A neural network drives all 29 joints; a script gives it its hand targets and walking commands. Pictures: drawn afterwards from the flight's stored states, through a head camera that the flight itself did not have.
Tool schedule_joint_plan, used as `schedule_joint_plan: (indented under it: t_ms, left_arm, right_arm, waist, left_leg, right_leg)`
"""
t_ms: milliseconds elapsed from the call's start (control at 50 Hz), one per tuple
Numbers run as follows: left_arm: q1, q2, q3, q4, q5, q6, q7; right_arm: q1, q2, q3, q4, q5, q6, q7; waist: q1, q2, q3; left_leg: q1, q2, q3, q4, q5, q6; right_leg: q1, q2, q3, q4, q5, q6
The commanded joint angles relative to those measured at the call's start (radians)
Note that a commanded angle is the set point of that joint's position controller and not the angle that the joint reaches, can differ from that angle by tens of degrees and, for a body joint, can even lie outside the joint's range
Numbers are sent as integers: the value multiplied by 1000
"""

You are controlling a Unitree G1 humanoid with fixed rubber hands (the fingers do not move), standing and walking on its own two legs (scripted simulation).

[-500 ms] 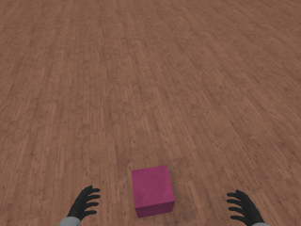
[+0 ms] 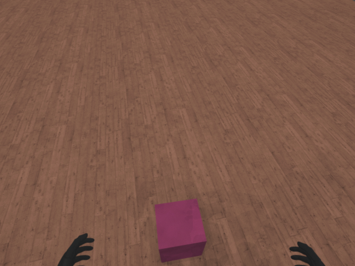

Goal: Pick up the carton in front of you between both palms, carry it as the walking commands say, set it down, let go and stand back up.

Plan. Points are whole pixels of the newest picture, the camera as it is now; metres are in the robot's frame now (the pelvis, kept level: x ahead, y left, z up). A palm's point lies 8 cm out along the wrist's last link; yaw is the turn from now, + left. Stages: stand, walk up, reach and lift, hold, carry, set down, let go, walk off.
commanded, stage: stand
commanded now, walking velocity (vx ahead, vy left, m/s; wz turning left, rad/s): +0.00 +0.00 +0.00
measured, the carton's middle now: (178, 230) +0.41 +0.02 -0.65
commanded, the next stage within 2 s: none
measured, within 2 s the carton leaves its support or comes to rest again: neither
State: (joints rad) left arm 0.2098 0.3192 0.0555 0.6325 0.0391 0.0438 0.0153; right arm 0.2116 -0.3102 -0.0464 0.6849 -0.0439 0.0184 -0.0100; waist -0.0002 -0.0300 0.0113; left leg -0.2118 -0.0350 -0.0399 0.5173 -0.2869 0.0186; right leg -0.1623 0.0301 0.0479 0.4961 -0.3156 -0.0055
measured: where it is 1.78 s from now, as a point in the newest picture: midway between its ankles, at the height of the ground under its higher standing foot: outside the picture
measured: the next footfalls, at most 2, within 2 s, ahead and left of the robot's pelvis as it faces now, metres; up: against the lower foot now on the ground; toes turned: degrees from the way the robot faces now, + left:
none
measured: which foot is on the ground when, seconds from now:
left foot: down 0.00-1.00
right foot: down 0.00-1.00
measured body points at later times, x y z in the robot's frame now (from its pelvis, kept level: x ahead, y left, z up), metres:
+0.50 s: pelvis +0.01 +0.01 +0.01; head +0.01 +0.02 +0.46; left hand +0.13 +0.30 -0.11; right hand +0.13 -0.29 -0.09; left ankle -0.01 +0.11 -0.74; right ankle -0.03 -0.12 -0.74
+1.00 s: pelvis -0.01 +0.01 +0.01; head -0.01 +0.02 +0.46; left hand +0.10 +0.31 -0.11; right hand +0.09 -0.31 -0.10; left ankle -0.01 +0.11 -0.74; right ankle -0.03 -0.12 -0.74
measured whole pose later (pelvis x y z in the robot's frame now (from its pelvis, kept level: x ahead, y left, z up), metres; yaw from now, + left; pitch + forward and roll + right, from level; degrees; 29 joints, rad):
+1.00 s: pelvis -0.01 +0.01 +0.01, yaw -1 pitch -3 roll +0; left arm 0.16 0.38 0.00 0.97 0.02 -0.01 0.02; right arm 0.14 -0.37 0.00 0.99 -0.02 -0.01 -0.02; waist 0.00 -0.02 0.02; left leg -0.12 -0.04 -0.03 0.37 -0.20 0.03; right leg -0.08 0.02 0.06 0.35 -0.23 0.01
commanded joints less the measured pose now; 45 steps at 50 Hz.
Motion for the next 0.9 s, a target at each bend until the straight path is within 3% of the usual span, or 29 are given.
schedule_joint_plan:
  t_ms: [0, 300, 880]
  left_arm:
    - [-50, 120, 27, -36, 0, -37, 5]
    - [-53, 162, 2, 120, -9, -51, 14]
    - [-82, 210, -24, 281, -18, -63, 6]
  right_arm:
    - [-52, -133, -30, -42, 1, -28, -7]
    - [-65, -189, -15, 83, 12, -32, -19]
    - [-110, -230, 10, 250, 25, -39, -10]
  waist:
    - [-1, 51, -60]
    - [-4, 35, -51]
    - [-4, 28, -4]
  left_leg:
    - [25, 95, -79, -84, 240, -5]
    - [81, 116, -93, -108, 365, -3]
    - [96, 130, -104, -206, 226, 7]
  right_leg:
    - [0, -78, 61, -72, 211, 7]
    - [39, -95, 70, -96, 310, 6]
    - [46, -121, 97, -192, 220, -3]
